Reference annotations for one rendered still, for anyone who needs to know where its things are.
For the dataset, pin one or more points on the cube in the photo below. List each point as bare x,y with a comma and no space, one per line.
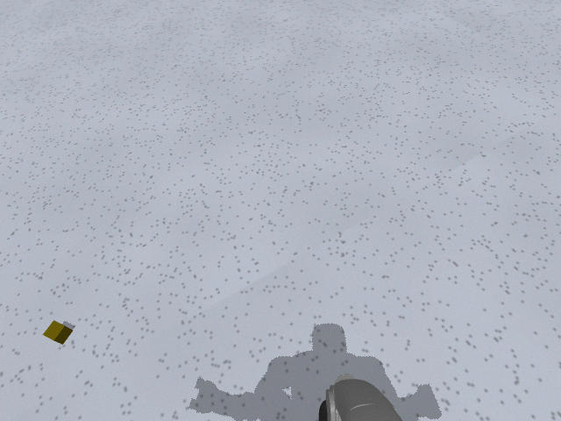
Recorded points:
57,332

